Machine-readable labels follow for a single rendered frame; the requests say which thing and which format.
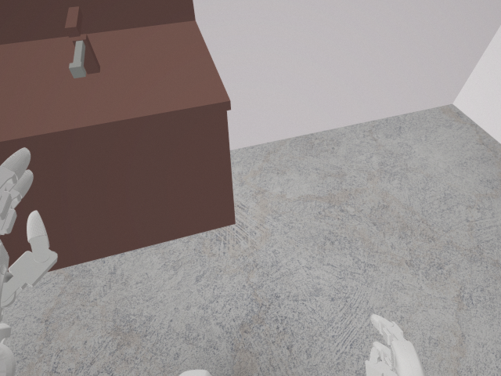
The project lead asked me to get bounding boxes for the robot right hand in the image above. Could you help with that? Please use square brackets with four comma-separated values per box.
[365, 314, 426, 376]

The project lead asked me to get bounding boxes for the left robot forearm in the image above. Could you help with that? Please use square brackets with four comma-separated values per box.
[0, 323, 16, 376]

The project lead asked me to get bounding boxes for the counter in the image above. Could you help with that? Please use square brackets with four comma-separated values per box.
[0, 0, 236, 272]

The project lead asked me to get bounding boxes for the tap lever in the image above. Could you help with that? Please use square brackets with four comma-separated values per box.
[69, 41, 86, 78]

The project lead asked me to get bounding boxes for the robot left hand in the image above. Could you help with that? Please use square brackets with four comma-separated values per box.
[0, 147, 58, 322]

